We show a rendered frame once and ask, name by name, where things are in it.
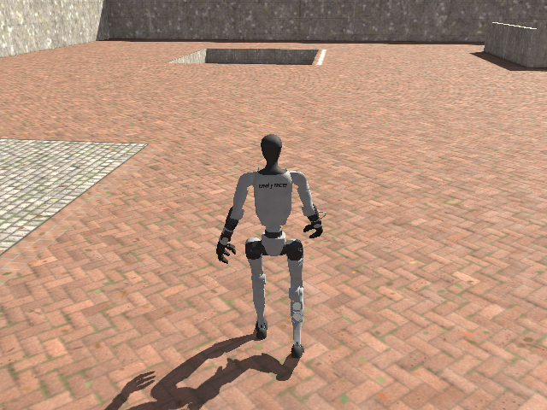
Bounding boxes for robot left hand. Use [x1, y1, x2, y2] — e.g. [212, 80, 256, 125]
[216, 241, 236, 264]

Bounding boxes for robot right upper arm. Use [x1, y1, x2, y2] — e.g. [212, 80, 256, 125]
[290, 171, 316, 217]

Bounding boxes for robot left upper arm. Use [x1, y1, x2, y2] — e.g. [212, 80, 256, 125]
[230, 172, 255, 220]

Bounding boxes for robot left shin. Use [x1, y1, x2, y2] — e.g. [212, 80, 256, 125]
[251, 274, 265, 328]

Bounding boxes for robot left foot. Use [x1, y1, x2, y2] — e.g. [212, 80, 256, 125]
[256, 319, 268, 340]

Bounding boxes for robot right hand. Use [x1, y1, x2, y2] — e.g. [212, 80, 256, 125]
[303, 224, 323, 238]

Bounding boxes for robot right forearm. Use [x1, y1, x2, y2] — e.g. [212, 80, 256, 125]
[307, 204, 321, 228]

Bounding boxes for robot left forearm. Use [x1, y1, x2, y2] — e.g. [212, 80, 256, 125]
[219, 207, 238, 245]

